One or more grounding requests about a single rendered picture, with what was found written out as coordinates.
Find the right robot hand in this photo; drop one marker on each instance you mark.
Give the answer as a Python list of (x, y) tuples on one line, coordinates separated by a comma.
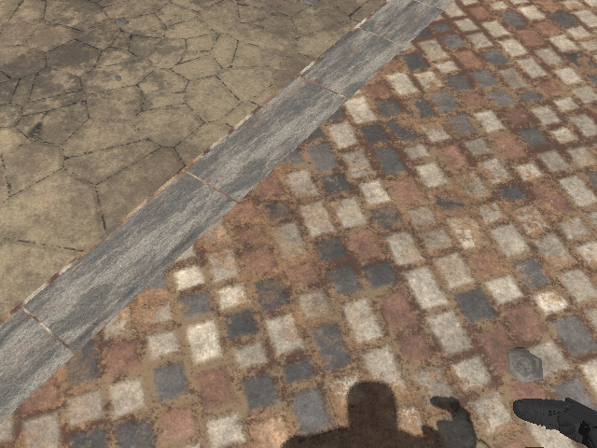
[(573, 419)]

